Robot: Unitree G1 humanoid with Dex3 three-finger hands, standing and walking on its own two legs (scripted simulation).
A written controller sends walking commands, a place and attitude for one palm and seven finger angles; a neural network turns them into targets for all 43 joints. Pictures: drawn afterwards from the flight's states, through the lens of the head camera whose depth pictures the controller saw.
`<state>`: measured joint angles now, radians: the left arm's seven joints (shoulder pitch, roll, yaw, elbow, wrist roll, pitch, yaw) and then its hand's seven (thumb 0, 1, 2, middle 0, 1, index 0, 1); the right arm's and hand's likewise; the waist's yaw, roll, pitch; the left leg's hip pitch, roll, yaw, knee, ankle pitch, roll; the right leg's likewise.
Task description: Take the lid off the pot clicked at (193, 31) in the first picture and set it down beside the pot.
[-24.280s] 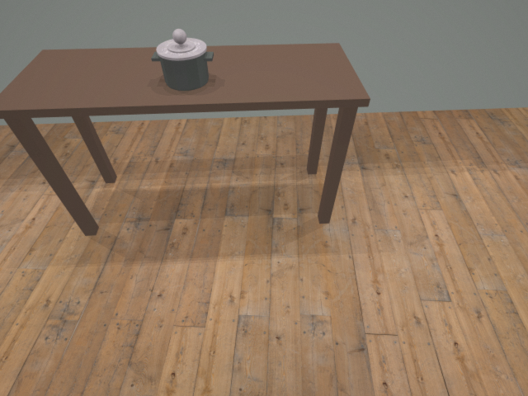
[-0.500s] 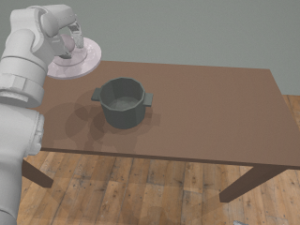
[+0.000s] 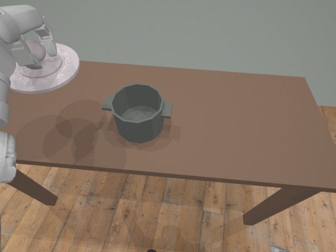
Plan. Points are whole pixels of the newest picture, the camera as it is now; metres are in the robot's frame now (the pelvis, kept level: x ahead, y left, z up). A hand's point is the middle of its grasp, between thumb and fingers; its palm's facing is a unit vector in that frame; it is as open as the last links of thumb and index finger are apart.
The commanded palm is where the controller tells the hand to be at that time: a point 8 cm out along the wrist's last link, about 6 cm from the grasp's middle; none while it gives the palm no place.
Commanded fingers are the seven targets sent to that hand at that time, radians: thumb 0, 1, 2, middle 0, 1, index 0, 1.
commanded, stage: move the lid sideways beside the pot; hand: left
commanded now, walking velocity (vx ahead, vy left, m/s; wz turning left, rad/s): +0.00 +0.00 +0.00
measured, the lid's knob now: (33, 51) +0.49 +0.29 +0.20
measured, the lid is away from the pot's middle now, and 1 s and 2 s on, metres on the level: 0.20 0.25 0.24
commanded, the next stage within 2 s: lower the lid onto the table in 0.58 s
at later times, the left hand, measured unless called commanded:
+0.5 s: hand (10, 50) +0.46 +0.32 +0.22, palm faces -0.32 -0.10 -0.94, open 6.6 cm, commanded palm +0.50 +0.33 +0.31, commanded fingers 0.00 0.77 0.79 -0.92 -1.07 -0.96 -1.07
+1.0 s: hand (12, 62) +0.46 +0.33 +0.19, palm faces -0.39 -0.14 -0.91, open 6.6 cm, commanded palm +0.51 +0.33 +0.28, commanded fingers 0.00 0.77 0.79 -0.92 -1.07 -0.96 -1.07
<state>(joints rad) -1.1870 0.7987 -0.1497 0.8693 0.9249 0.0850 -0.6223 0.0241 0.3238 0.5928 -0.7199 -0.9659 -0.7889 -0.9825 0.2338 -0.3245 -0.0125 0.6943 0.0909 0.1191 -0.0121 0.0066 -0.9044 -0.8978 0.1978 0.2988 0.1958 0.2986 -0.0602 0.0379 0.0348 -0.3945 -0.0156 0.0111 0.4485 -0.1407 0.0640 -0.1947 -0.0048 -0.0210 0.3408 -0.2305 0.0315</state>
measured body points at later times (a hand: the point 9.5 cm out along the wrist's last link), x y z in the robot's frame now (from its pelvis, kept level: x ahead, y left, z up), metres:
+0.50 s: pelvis +0.00 +0.01 +0.00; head +0.07 +0.02 +0.44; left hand +0.48 +0.32 +0.27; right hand +0.04 -0.28 -0.12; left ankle +0.05 +0.08 -0.74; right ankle -0.04 -0.15 -0.74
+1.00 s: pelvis +0.00 +0.01 +0.00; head +0.06 +0.03 +0.44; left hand +0.47 +0.34 +0.25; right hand +0.04 -0.28 -0.12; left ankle +0.05 +0.08 -0.74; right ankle -0.04 -0.15 -0.74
